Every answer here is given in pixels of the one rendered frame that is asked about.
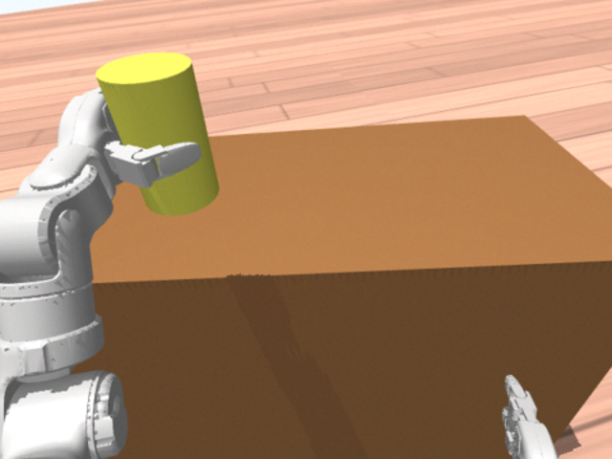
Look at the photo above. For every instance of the right robot hand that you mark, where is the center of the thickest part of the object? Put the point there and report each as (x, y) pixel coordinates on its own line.
(526, 438)

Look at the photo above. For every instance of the can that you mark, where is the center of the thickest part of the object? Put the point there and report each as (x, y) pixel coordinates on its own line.
(153, 100)

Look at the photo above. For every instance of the left robot arm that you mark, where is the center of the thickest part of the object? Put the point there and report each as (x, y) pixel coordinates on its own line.
(48, 321)

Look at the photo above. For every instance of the left robot hand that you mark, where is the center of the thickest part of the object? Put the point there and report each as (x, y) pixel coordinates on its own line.
(88, 121)

